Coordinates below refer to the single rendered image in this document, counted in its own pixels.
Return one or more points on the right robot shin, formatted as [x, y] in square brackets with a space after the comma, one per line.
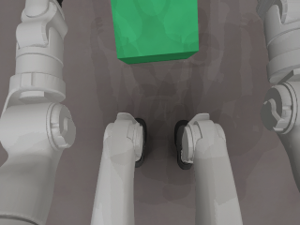
[200, 117]

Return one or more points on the robot left thigh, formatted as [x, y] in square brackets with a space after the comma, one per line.
[114, 197]

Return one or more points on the carton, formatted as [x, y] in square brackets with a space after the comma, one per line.
[148, 31]

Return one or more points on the left robot forearm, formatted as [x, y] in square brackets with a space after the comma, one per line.
[39, 56]

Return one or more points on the robot right upper arm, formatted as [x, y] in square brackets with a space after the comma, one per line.
[280, 113]

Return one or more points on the robot left upper arm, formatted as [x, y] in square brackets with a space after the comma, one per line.
[34, 136]

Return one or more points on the right robot forearm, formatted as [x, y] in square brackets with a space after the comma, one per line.
[281, 28]

